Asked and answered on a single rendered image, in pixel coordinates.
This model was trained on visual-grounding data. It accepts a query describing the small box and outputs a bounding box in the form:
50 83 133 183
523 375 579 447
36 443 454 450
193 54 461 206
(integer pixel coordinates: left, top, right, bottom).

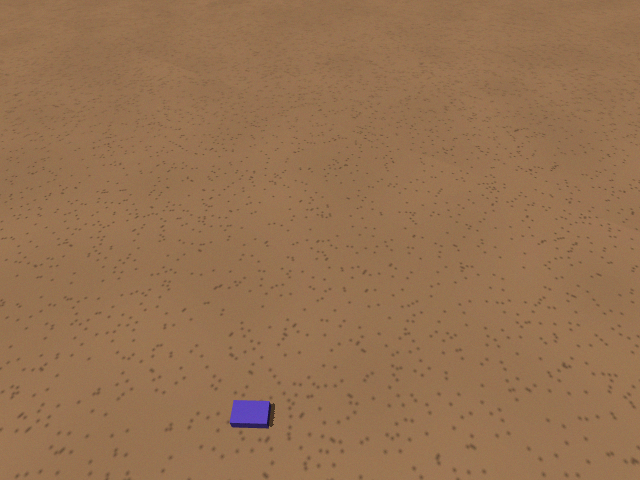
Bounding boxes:
230 400 271 428

